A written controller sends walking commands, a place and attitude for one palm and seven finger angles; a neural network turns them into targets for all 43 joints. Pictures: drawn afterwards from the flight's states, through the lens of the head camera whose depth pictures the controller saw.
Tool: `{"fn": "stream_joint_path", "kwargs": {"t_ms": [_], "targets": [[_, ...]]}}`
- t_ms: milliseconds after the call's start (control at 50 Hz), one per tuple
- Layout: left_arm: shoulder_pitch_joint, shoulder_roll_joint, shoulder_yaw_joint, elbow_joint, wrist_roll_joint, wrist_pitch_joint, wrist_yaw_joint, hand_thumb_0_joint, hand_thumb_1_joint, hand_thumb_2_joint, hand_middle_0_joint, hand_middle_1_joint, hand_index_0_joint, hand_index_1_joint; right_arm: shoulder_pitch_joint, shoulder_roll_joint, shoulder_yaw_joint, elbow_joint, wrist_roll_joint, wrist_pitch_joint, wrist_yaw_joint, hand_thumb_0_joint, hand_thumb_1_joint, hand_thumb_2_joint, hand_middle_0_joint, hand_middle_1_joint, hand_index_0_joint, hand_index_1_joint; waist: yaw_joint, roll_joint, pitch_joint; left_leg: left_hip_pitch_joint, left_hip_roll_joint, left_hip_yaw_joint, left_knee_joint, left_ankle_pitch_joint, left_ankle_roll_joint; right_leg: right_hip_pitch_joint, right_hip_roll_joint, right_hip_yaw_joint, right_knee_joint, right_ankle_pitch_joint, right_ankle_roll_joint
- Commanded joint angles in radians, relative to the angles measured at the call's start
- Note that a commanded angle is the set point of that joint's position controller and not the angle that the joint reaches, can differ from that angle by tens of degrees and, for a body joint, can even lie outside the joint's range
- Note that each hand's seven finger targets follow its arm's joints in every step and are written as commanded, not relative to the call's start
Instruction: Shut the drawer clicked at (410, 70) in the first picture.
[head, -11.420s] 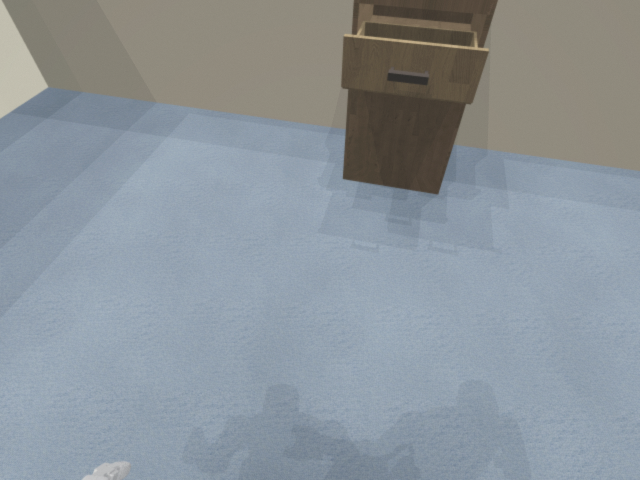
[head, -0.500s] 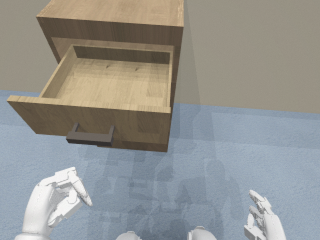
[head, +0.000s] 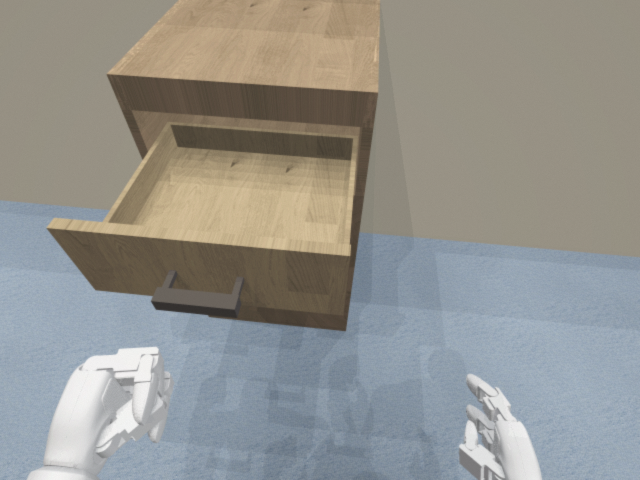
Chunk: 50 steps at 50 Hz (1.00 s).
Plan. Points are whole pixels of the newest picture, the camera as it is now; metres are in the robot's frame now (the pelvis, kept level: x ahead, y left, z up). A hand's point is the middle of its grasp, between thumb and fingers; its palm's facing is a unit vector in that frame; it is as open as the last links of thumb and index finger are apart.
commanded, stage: raise the hand and make a fist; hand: left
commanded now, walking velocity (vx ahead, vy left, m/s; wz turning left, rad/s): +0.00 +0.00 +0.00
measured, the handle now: (201, 290) +0.37 +0.21 -0.01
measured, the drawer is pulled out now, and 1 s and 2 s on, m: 0.30 0.30 0.30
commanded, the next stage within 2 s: bring the fist close to the handle in 0.32 s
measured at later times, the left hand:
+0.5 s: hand (153, 409) +0.17 +0.18 +0.08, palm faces +0.03 -1.00 -0.08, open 3.3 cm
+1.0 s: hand (192, 384) +0.22 +0.17 +0.03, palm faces -0.04 -1.00 -0.06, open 3.3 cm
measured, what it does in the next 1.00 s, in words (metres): stands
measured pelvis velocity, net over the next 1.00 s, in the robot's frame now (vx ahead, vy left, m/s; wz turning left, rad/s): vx -0.02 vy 0.00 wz -0.01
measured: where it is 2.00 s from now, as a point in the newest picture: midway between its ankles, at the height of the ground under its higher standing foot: outside the picture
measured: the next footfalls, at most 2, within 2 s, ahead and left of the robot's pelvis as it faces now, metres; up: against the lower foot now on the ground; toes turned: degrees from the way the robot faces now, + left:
none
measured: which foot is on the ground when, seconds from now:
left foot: down 0.00-1.00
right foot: down 0.00-1.00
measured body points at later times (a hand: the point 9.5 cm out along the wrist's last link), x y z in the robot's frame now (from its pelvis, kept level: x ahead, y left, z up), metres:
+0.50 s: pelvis -0.01 -0.01 +0.00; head +0.01 -0.01 +0.45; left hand +0.17 +0.24 +0.09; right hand +0.18 -0.23 -0.05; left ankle -0.04 +0.12 -0.69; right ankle +0.03 -0.14 -0.69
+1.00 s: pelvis -0.02 +0.00 -0.02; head +0.04 +0.00 +0.43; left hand +0.21 +0.23 +0.04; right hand +0.15 -0.24 -0.09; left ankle -0.04 +0.12 -0.69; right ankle +0.03 -0.14 -0.69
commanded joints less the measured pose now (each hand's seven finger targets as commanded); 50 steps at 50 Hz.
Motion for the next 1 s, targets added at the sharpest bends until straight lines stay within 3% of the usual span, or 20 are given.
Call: {"fn": "stream_joint_path", "kwargs": {"t_ms": [0,60,160,180,240,260,320,400,460,500,580,620,660,700,760,780,880,900,980], "targets": [[-0.004,0.094,0.083,-0.168,-0.024,-0.06,-0.007,0.0,0.9,0.9,-1.4,-1.6,-1.4,-1.6,-0.075,-0.125,-0.065,-0.156,0.01,-0.068,-0.015,0.0,-0.9,-0.9,0.2,0.3,0.2,0.3,-0.012,-0.009,-0.097,-0.044,-0.037,-0.006,-0.179,0.365,0.003,0.192,0.062,0.007,-0.101,0.216,-0.039],[-0.035,0.114,0.104,-0.156,-0.032,-0.072,-0.005,0.0,0.9,0.9,-1.4,-1.6,-1.4,-1.6,-0.081,-0.13,-0.063,-0.15,0.009,-0.075,-0.02,0.0,-0.9,-0.9,0.2,0.3,0.2,0.3,-0.014,-0.031,-0.08,-0.059,-0.04,-0.005,-0.183,0.32,0.006,0.195,0.061,0.019,-0.119,0.169,-0.04],[0.006,0.134,0.154,-0.129,-0.047,-0.095,-0.014,0.0,0.9,0.9,-1.4,-1.6,-1.4,-1.6,-0.081,-0.127,-0.069,-0.135,0.011,-0.089,-0.02,0.0,-0.9,-0.9,0.2,0.3,0.2,0.3,0.003,0.002,-0.117,-0.045,-0.042,0.003,-0.182,0.364,0.004,0.236,0.059,0.03,-0.123,0.221,-0.045],[0.011,0.106,0.128,-0.133,-0.05,-0.099,-0.021,0.0,0.9,0.9,-1.4,-1.6,-1.4,-1.6,-0.076,-0.124,-0.069,-0.134,0.012,-0.091,-0.018,0.0,-0.9,-0.9,0.2,0.3,0.2,0.3,-0.001,0.01,-0.121,-0.037,-0.045,0.007,-0.184,0.375,0.005,0.236,0.058,0.027,-0.122,0.238,-0.043],[-0.036,0.109,0.112,-0.13,-0.055,-0.103,-0.031,0.0,0.9,0.9,-1.4,-1.6,-1.4,-1.6,-0.078,-0.132,-0.068,-0.13,0.012,-0.101,-0.02,0.0,-0.9,-0.9,0.2,0.3,0.2,0.3,-0.016,0.009,-0.089,-0.041,-0.044,0.005,-0.186,0.336,0.006,0.209,0.057,0.032,-0.133,0.197,-0.04],[-0.032,0.109,0.116,-0.126,-0.056,-0.103,-0.031,0.0,0.9,0.9,-1.4,-1.6,-1.4,-1.6,-0.088,-0.133,-0.068,-0.129,0.011,-0.102,-0.021,0.0,-0.9,-0.9,0.2,0.3,0.2,0.3,-0.016,-0.021,-0.076,-0.046,-0.042,0.001,-0.186,0.331,0.009,0.209,0.059,0.031,-0.139,0.189,-0.04],[-0.065,0.136,0.144,-0.106,-0.056,-0.102,-0.036,0.0,0.9,0.9,-1.4,-1.6,-1.4,-1.6,-0.076,-0.137,-0.068,-0.123,0.011,-0.104,-0.026,0.0,-0.9,-0.9,0.2,0.3,0.2,0.3,-0.015,-0.015,-0.084,-0.051,-0.044,0.003,-0.191,0.303,0.006,0.208,0.057,0.04,-0.146,0.153,-0.039],[-0.063,0.127,0.139,-0.107,-0.06,-0.101,-0.04,0.0,0.9,0.9,-1.4,-1.6,-1.4,-1.6,-0.08,-0.134,-0.064,-0.126,0.011,-0.108,-0.027,0.0,-0.9,-0.9,0.2,0.3,0.2,0.3,-0.01,0.0,-0.095,-0.042,-0.046,0.006,-0.193,0.303,0.009,0.216,0.055,0.043,-0.153,0.15,-0.039],[-0.122,0.117,0.133,-0.029,-0.061,-0.102,-0.045,0.0,0.9,0.9,-1.4,-1.6,-1.4,-1.6,-0.084,-0.142,-0.063,-0.106,0.008,-0.102,-0.033,0.0,-0.9,-0.9,0.2,0.3,0.2,0.3,-0.031,-0.036,-0.032,-0.077,-0.046,0.004,-0.181,0.26,0.009,0.172,0.057,0.05,-0.16,0.097,-0.037],[-0.162,0.119,0.13,-0.003,-0.06,-0.113,-0.058,0.0,0.9,0.9,-1.4,-1.6,-1.4,-1.6,-0.074,-0.15,-0.063,-0.104,0.007,-0.101,-0.034,0.0,-0.9,-0.9,0.2,0.3,0.2,0.3,-0.035,-0.037,-0.044,-0.087,-0.049,0.004,-0.176,0.237,0.009,0.155,0.056,0.053,-0.155,0.064,-0.035],[-0.211,0.126,0.124,0.005,-0.051,-0.134,-0.067,0.0,0.9,0.9,-1.4,-1.6,-1.4,-1.6,-0.064,-0.153,-0.063,-0.104,-0.001,-0.104,-0.029,0.0,-0.9,-0.9,0.2,0.3,0.2,0.3,-0.031,0.011,-0.119,-0.076,-0.052,0.001,-0.157,0.277,0.009,0.158,0.055,0.045,-0.112,0.118,-0.039],[-0.211,0.112,0.114,0.02,-0.053,-0.142,-0.067,0.0,0.9,0.9,-1.4,-1.6,-1.4,-1.6,-0.061,-0.152,-0.065,-0.106,-0.002,-0.104,-0.026,0.0,-0.9,-0.9,0.2,0.3,0.2,0.3,-0.03,0.002,-0.13,-0.083,-0.051,0.0,-0.15,0.296,0.007,0.152,0.055,0.038,-0.095,0.145,-0.039],[-0.224,0.138,0.141,0.048,-0.047,-0.145,-0.06,0.0,0.9,0.9,-1.4,-1.6,-1.4,-1.6,-0.063,-0.157,-0.069,-0.101,-0.005,-0.096,-0.025,0.0,-0.9,-0.9,0.2,0.3,0.2,0.3,-0.03,-0.029,-0.138,-0.106,-0.049,-0.001,-0.135,0.305,0.008,0.146,0.059,0.037,-0.081,0.155,-0.039],[-0.244,0.124,0.131,0.079,-0.046,-0.148,-0.06,0.0,0.9,0.9,-1.4,-1.6,-1.4,-1.6,-0.062,-0.155,-0.069,-0.103,-0.003,-0.089,-0.024,0.0,-0.9,-0.9,0.2,0.3,0.2,0.3,-0.029,0.004,-0.123,-0.123,-0.05,0.002,-0.132,0.287,0.004,0.122,0.057,0.036,-0.071,0.135,-0.041],[-0.28,0.133,0.133,0.09,-0.042,-0.157,-0.054,0.0,0.9,0.9,-1.4,-1.6,-1.4,-1.6,-0.061,-0.162,-0.071,-0.107,-0.006,-0.081,-0.022,0.0,-0.9,-0.9,0.2,0.3,0.2,0.3,-0.03,-0.007,-0.144,-0.146,-0.051,0.0,-0.119,0.283,0.006,0.109,0.056,0.036,-0.053,0.123,-0.042],[-0.285,0.122,0.121,0.094,-0.038,-0.16,-0.055,0.0,0.9,0.9,-1.4,-1.6,-1.4,-1.6,-0.057,-0.16,-0.07,-0.109,-0.006,-0.081,-0.02,0.0,-0.9,-0.9,0.2,0.3,0.2,0.3,-0.028,0.023,-0.158,-0.141,-0.051,0.0,-0.117,0.288,0.003,0.102,0.056,0.034,-0.043,0.127,-0.044],[-0.319,0.098,0.087,0.13,-0.024,-0.173,-0.04,0.0,0.9,0.9,-1.4,-1.6,-1.4,-1.6,-0.044,-0.166,-0.075,-0.114,-0.01,-0.072,-0.014,0.0,-0.9,-0.9,0.2,0.3,0.2,0.3,-0.04,-0.011,-0.183,-0.174,-0.046,-0.008,-0.086,0.294,0.003,0.049,0.058,0.026,0.0,0.127,-0.043],[-0.355,0.097,0.075,0.118,-0.02,-0.178,-0.037,0.0,0.9,0.9,-1.4,-1.6,-1.4,-1.6,-0.046,-0.168,-0.075,-0.115,-0.012,-0.072,-0.012,0.0,-0.9,-0.9,0.2,0.3,0.2,0.3,-0.042,0.009,-0.187,-0.182,-0.047,-0.006,-0.076,0.294,0.002,0.038,0.055,0.028,0.011,0.13,-0.044],[-0.373,0.125,0.114,0.164,-0.014,-0.189,-0.022,0.0,0.9,0.9,-1.4,-1.6,-1.4,-1.6,-0.044,-0.171,-0.079,-0.117,-0.015,-0.055,-0.01,0.0,-0.9,-0.9,0.2,0.3,0.2,0.3,-0.036,-0.013,-0.212,-0.226,-0.047,-0.006,-0.051,0.281,0.003,0.021,0.054,0.034,0.036,0.115,-0.046]]}}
